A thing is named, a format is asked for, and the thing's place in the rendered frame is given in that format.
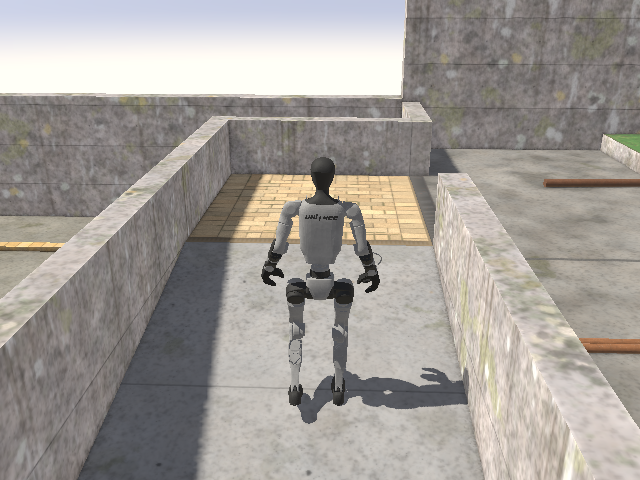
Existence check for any robot left foot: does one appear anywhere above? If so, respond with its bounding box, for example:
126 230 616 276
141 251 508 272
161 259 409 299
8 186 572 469
288 384 303 406

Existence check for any right robot upper arm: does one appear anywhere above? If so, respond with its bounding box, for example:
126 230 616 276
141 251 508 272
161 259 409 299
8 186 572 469
343 201 370 256

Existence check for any robot right forearm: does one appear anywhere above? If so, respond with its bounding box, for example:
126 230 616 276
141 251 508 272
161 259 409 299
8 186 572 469
359 241 377 276

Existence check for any right robot shin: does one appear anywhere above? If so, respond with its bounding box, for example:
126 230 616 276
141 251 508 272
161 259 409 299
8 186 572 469
333 326 348 392

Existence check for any robot right hand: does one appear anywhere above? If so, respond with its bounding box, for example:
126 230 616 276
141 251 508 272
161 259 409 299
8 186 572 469
357 271 380 293

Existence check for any left robot upper arm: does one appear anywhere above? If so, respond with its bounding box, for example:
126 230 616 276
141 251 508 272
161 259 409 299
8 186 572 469
272 200 301 255

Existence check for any robot left forearm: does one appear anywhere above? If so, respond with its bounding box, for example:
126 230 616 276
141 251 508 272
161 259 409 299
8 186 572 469
264 239 282 272

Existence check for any robot left hand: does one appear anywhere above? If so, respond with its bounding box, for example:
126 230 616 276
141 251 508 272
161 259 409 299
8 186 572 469
261 266 284 286

